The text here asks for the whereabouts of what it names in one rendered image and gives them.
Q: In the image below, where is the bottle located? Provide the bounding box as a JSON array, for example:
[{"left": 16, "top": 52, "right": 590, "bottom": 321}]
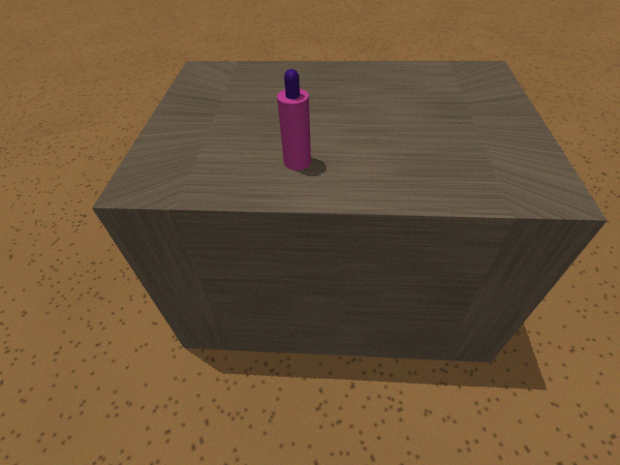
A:
[{"left": 277, "top": 69, "right": 311, "bottom": 171}]

